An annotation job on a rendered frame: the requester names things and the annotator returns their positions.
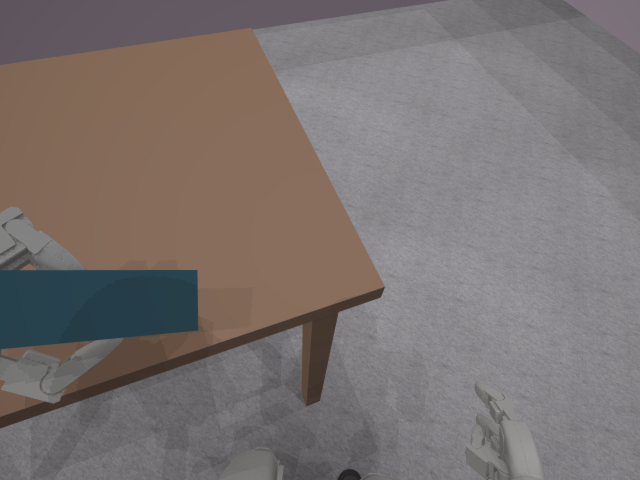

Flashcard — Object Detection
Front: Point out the table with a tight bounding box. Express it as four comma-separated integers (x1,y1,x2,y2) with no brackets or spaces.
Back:
0,28,385,428

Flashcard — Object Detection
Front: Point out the robot right hand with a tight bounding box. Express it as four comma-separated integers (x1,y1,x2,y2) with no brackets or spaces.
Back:
465,381,546,480

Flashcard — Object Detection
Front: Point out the left robot thigh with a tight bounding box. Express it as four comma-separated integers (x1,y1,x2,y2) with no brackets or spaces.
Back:
217,450,284,480

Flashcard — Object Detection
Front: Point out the robot left hand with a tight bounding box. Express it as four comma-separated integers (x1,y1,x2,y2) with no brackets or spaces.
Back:
0,207,124,404

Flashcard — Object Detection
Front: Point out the sponge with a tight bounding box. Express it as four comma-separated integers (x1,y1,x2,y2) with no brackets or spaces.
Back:
0,270,198,349

